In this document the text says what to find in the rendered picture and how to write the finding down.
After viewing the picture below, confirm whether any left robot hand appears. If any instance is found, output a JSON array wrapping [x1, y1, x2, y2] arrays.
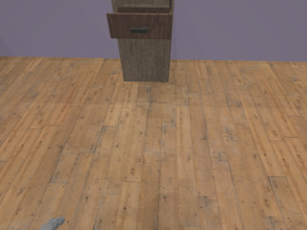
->
[[38, 217, 65, 230]]

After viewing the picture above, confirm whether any drawer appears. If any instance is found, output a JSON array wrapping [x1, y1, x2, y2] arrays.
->
[[106, 7, 173, 39]]

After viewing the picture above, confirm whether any handle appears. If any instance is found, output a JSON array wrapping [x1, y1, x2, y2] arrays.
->
[[130, 26, 148, 34]]

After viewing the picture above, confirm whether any cabinet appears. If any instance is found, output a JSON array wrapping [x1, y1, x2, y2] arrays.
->
[[111, 0, 175, 82]]

